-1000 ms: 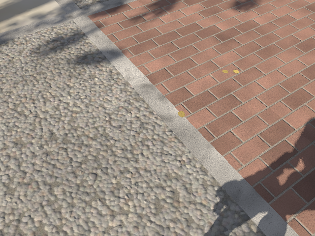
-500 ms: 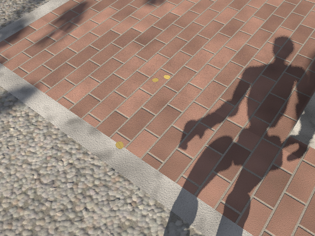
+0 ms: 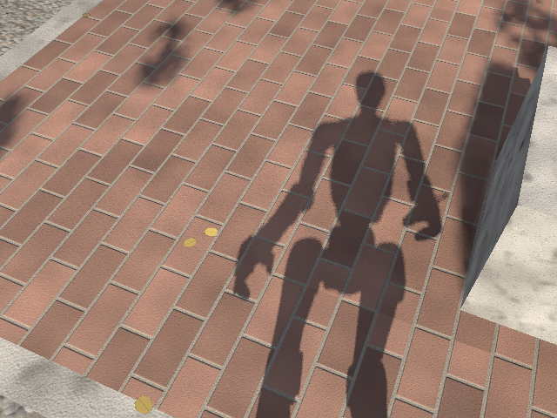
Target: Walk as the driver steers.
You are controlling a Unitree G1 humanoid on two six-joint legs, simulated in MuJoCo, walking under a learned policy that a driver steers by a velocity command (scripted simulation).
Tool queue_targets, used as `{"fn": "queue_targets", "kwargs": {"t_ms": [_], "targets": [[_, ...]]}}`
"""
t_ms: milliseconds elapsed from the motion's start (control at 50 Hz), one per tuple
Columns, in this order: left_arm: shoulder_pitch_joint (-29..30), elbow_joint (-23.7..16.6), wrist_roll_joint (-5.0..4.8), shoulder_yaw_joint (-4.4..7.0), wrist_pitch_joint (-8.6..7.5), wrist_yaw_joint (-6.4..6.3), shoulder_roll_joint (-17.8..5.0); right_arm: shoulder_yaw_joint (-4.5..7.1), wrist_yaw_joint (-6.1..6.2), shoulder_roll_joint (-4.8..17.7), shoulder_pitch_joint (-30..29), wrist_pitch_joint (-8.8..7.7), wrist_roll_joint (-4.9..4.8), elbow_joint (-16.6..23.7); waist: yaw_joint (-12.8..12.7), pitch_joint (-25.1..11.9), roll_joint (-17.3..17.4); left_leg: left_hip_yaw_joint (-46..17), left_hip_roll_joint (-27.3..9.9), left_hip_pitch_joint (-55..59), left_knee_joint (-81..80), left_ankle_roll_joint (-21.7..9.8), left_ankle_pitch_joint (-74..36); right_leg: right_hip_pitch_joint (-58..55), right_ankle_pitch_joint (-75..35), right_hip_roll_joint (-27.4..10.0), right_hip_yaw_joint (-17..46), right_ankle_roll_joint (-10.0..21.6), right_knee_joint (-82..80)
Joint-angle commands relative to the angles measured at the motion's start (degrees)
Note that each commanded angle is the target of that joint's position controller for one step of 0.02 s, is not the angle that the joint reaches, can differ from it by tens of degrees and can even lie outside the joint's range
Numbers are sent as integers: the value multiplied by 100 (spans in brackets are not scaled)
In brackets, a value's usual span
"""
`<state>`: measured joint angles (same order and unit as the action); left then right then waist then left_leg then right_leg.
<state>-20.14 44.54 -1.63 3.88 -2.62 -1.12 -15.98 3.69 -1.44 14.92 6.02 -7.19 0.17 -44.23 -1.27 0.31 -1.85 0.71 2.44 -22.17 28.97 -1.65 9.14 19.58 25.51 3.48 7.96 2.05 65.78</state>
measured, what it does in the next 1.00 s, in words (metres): walks ahead, turning left: right foot, then left foot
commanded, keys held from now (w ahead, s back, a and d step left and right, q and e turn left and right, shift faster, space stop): w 0.14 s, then w+q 0.86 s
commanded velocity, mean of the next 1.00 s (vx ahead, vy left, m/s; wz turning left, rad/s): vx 0.50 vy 0.00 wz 0.29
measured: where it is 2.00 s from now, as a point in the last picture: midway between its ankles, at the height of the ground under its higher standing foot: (182, 257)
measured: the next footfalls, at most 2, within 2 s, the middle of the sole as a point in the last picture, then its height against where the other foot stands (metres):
right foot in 0.38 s outside the picture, level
left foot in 0.88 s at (226, 384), level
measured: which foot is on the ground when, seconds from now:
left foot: down 0.00-0.38, up 0.40-0.86, down 0.88-1.00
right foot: up 0.00-0.36, down 0.38-0.88, up 0.90-1.00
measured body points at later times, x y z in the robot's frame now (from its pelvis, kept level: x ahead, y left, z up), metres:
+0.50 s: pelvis +0.25 -0.05 +0.01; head +0.28 -0.06 +0.46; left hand +0.41 +0.22 -0.08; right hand +0.31 -0.33 -0.13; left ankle +0.15 +0.09 -0.64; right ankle +0.30 -0.16 -0.73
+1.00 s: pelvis +0.49 +0.06 +0.00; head +0.52 +0.09 +0.44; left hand +0.48 +0.36 -0.12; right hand +0.73 -0.14 -0.10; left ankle +0.52 +0.15 -0.73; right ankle +0.44 -0.13 -0.63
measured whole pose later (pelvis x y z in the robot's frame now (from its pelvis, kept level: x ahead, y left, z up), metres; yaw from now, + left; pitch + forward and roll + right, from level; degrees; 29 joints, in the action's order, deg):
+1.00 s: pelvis +0.49 +0.06 +0.00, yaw +23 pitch +2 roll -1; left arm -12.9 45.2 -0.9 3.5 -6.3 -0.3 -17.0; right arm 4.1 -2.2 17.0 10.7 -2.4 -0.9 -40.0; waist -0.5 3.5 -0.6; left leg 0.8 4.0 -23.9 33.2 -5.2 11.1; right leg 22.3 23.9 -3.5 0.8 -0.9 69.3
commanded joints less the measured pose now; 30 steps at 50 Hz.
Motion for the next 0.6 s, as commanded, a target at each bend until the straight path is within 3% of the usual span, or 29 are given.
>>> {"fn": "queue_targets", "kwargs": {"t_ms": [20, 60, 100, 160, 200, 260, 300, 340, 360, 380, 400, 420, 440, 460, 500, 540, 600], "targets": [[440, -615, 89, 153, -132, 21, -627, 98, 18, 491, 590, 55, 60, 57, 296, -73, 585, -2228, -1723, 1769, -1566, -1004, 369, 2108, -539, -760, 51, -1, 329], [301, -593, 57, 106, -105, 57, -392, 90, 9, 503, 605, 26, 34, -30, 148, -93, 759, -1764, -1548, 1426, -1779, -1040, -180, 1777, -639, -868, -137, -2, -125], [506, -693, 105, 49, -99, 63, -270, 138, 18, 710, 712, -4, -26, -126, 146, -52, 716, -1474, -1582, 1373, -1967, -1166, -663, 1864, -884, -965, -300, -69, -688], [1059, -857, 151, -34, -154, 106, -182, 179, 57, 924, 849, 44, -77, -208, 288, -13, 594, -1012, -1454, 1323, -2077, -1116, -1056, 1723, -1756, -1001, -483, -151, -1818], [1474, -951, 133, -70, -203, 146, -130, 177, 68, 988, 1031, 106, -141, -275, 419, 59, 607, -779, -1275, 1194, -2022, -1007, -1099, 1350, -2257, -832, -635, -211, -2585], [1947, -1089, 64, -62, -258, 217, -219, 182, 80, 1082, 1432, 194, -191, -406, 580, 137, 656, -923, -1375, 1365, -1819, -968, -958, 1070, -2461, -613, -694, -280, -3238], [2054, -1161, 41, -22, -311, 259, -352, 191, 100, 1133, 1526, 251, -217, -448, 518, 139, 742, -1173, -1518, 1551, -1592, -877, -793, 844, -2277, -549, -631, -208, -3587], [1586, -1040, 37, 72, -361, 254, -537, 189, 127, 1159, 1459, 309, -213, -456, 156, -47, 770, -1229, -1493, 1512, -1113, -702, -961, -26, -2178, -463, -703, -57, -4010], [977, -856, 93, 186, -365, 211, -737, 139, 124, 1020, 1475, 307, -175, -436, -125, -424, 675, -1043, -1223, 1271, -422, -557, -1405, -1031, -2161, -466, -723, 91, -4064], [18, -740, 226, 311, -363, 139, -1123, 9, 109, 682, 1333, 275, -77, -266, -588, -1172, 222, -732, -841, 397, 1163, -301, -660, -2510, -2191, -1398, 147, 470, -3909], [-448, -638, 306, 417, -273, 119, -1615, -167, 120, 93, 1941, 177, -85, -114, -419, -1932, -1314, -155, -152, -1574, 3158, 52, 1963, -4204, -1743, -2842, 2283, 1253, -4210], [-589, -565, 268, 327, -256, 142, -1185, -55, 125, 582, 1887, 133, -233, -170, -541, -1943, -1184, -684, -310, -2204, 4092, 63, 2475, -3979, -852, -2858, 3043, 1418, -4609], [-269, -579, 199, 221, -271, 150, -876, 49, 128, 910, 1504, 146, -289, -79, -505, -1179, -831, -729, -542, -2502, 4378, 36, 2028, -3386, -822, -2634, 2247, 1209, -4727], [102, -586, 183, 138, -289, 156, -632, 57, 143, 872, 1259, 182, -268, -51, -368, -800, -612, -619, -742, -2395, 4284, 39, 1561, -2761, -1003, -2374, 1581, 1052, -4889], [641, -544, 206, 57, -336, 183, -365, 87, 138, 721, 1139, 315, -187, -9, -42, -220, -570, -646, -985, -1984, 3871, 86, 1008, -1703, -1548, -2026, 723, 912, -5342], [840, -466, 228, 107, -399, 174, -431, 55, 111, 481, 1100, 440, -202, 64, 127, -26, -487, -609, -1044, -1746, 3667, 151, 703, -1230, -2040, -1972, 193, 922, -5669], [793, -308, 248, 187, -438, 111, -595, 40, 80, 383, 845, 518, -150, 232, 176, 81, -219, -636, -1058, -1898, 3081, 247, 79, -1208, -2580, -1985, -458, 962, -5846]]}}
Velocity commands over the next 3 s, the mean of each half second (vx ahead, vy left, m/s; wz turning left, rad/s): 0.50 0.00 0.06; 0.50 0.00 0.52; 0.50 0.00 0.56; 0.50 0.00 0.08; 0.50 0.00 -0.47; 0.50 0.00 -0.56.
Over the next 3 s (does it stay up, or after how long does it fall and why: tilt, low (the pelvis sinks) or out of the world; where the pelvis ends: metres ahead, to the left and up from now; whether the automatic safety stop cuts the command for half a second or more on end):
stays up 1.42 0.61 0.00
